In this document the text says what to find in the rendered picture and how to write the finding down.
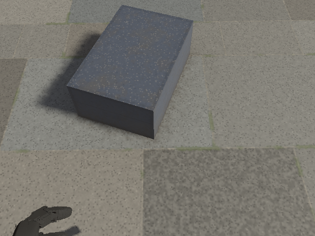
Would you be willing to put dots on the robot left hand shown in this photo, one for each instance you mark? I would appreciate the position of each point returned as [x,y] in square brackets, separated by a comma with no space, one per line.
[40,218]

